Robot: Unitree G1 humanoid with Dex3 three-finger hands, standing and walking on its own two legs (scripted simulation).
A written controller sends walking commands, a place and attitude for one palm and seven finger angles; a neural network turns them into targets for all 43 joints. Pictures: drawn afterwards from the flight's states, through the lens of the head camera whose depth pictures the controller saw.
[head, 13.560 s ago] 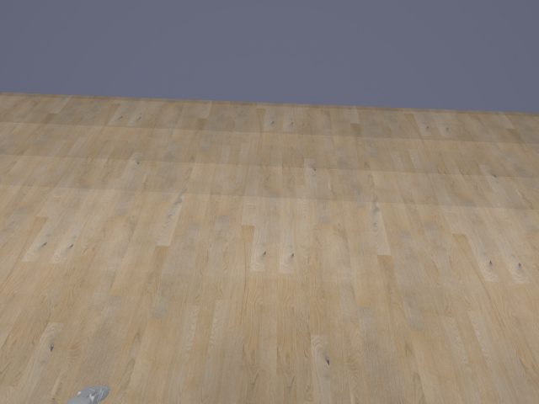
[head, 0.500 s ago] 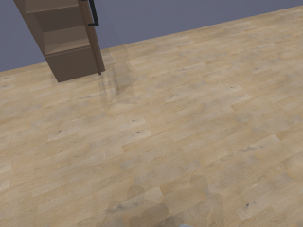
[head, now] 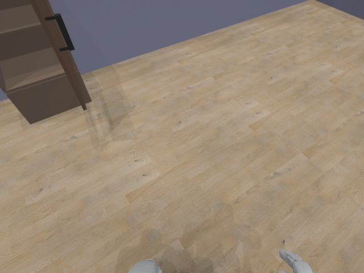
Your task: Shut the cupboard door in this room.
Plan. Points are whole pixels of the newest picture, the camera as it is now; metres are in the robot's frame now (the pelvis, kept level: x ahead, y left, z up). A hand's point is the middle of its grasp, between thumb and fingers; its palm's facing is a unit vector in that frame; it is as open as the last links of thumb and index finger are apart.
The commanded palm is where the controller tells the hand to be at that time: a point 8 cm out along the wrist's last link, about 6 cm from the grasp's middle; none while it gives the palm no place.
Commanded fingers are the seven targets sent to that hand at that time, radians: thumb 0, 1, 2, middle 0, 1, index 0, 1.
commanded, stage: walk around to get in front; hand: left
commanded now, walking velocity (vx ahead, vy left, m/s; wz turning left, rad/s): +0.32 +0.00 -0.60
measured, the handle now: (60, 34) +0.98 +0.68 -0.03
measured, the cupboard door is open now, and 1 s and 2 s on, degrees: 83 83 83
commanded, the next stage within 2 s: none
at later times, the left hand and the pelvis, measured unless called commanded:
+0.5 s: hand (142, 191) +0.35 +0.17 -0.17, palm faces -0.35 -0.92 -0.17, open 7.4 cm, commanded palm none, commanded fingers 0.00 0.90 0.90 -0.20 -0.30 -0.20 -0.30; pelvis +0.16 +0.03 -0.01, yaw -19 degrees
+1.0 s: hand (167, 160) +0.47 +0.11 -0.17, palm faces -0.35 -0.90 -0.24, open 7.2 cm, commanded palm none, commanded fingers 0.00 0.90 0.90 -0.20 -0.30 -0.20 -0.30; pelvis +0.36 -0.06 -0.01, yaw -25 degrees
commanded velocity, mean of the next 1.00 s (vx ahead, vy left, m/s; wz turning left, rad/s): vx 0.36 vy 0.00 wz -0.30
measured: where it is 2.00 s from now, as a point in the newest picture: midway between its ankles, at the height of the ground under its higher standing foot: (239, 179)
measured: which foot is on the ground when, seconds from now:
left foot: up 0.00-0.06, down 0.08-0.62, up 0.64-1.00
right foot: down 0.00-0.08, up 0.10-0.60, down 0.62-1.00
